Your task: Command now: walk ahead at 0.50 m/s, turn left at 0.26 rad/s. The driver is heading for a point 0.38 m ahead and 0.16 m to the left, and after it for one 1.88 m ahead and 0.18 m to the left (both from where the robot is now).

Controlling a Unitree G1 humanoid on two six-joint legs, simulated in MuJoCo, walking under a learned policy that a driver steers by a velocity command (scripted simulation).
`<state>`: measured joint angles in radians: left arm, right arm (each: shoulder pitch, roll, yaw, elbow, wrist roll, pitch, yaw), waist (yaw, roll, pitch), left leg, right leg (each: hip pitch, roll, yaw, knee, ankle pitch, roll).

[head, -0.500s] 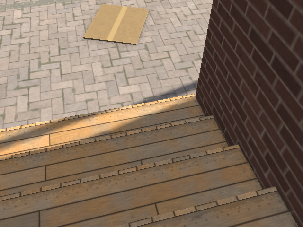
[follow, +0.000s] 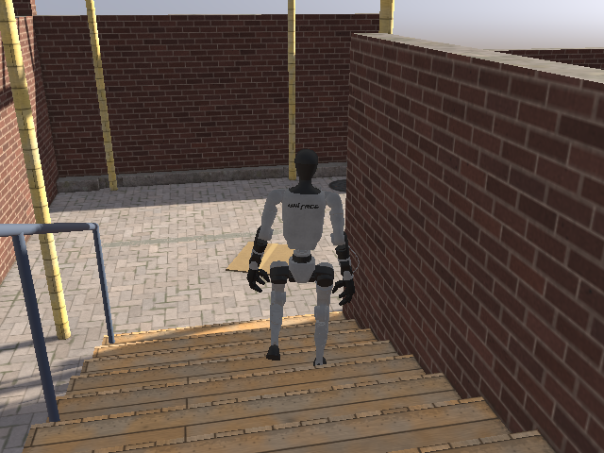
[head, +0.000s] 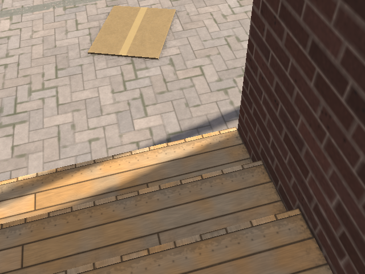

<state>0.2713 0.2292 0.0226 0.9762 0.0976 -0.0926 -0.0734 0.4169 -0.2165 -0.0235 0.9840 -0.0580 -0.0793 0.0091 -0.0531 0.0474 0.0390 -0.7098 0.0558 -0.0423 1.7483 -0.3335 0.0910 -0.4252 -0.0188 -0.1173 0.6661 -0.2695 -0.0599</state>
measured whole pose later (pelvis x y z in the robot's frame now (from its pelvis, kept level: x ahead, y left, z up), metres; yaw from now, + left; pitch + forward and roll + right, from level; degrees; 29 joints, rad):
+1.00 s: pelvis +0.44 +0.12 -0.14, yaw +19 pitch +2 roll +1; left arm 0.27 0.24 0.05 0.88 0.03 -0.12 -0.03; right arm 0.10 -0.29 -0.07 0.76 -0.02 -0.05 -0.02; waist 0.06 -0.01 0.03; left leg -0.45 -0.03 0.00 1.05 -0.65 -0.04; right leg -0.44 -0.02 -0.01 0.73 -0.32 -0.04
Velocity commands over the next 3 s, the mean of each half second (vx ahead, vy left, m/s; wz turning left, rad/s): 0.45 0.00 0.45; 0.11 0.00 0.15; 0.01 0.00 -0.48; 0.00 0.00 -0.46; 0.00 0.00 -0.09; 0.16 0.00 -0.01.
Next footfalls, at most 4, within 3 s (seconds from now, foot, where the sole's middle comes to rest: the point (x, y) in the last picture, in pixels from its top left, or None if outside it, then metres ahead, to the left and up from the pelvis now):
0.50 left None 0.43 0.26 -0.89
0.84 right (185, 262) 0.55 0.04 -0.89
1.20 left None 0.42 0.25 -0.89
1.86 right None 0.47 -0.04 -0.89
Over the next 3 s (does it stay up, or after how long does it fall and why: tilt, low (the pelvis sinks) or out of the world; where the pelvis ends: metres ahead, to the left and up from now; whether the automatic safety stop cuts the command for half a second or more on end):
stays up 0.48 0.08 -0.12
